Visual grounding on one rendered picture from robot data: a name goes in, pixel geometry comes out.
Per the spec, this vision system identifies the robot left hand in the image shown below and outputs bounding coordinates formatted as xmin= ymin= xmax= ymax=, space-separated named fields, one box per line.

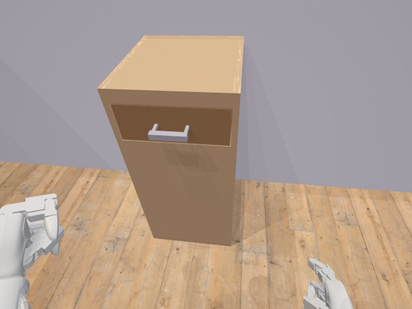
xmin=0 ymin=194 xmax=64 ymax=277

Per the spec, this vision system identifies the drawer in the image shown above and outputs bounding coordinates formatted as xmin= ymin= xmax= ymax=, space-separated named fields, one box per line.
xmin=111 ymin=103 xmax=232 ymax=145

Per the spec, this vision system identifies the handle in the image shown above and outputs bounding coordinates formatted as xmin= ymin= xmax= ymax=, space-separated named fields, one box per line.
xmin=148 ymin=124 xmax=189 ymax=142

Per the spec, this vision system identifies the robot right hand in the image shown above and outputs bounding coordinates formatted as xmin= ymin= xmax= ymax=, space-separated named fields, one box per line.
xmin=303 ymin=257 xmax=353 ymax=309

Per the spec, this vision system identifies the robot left forearm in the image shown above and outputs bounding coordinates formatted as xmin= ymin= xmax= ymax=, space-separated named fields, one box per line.
xmin=0 ymin=276 xmax=31 ymax=309

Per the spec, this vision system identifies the cabinet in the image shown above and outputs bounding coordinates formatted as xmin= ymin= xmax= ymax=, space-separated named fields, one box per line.
xmin=97 ymin=35 xmax=244 ymax=247

